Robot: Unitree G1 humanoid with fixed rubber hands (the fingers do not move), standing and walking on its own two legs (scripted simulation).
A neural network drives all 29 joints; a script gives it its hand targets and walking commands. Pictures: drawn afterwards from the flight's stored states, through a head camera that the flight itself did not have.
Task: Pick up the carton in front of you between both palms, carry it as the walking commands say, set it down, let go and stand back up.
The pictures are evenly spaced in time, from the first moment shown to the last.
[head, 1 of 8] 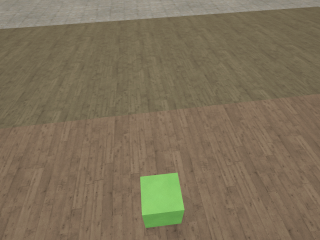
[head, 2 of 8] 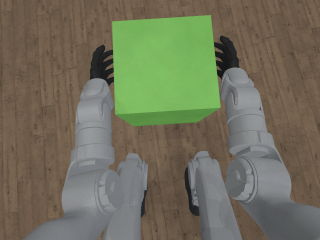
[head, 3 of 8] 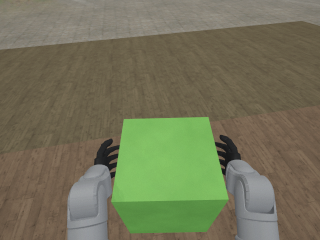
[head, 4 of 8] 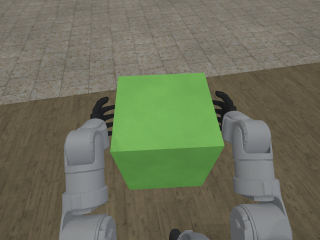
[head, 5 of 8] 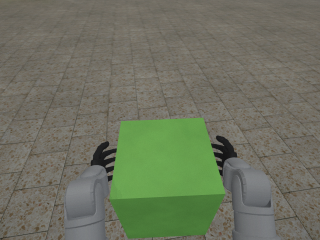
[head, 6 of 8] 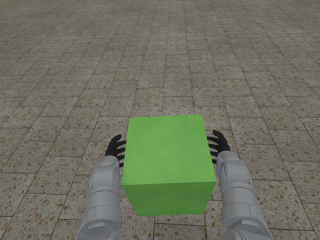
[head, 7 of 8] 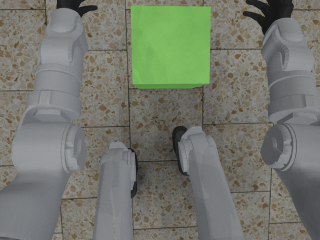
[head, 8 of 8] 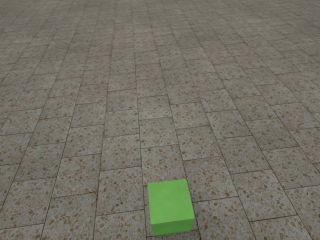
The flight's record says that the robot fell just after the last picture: no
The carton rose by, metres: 0.70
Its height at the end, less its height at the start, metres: -0.30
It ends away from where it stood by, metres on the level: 5.76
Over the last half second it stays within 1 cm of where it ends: yes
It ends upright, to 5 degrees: yes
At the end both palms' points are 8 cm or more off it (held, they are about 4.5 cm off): yes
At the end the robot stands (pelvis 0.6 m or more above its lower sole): yes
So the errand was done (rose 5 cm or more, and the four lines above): yes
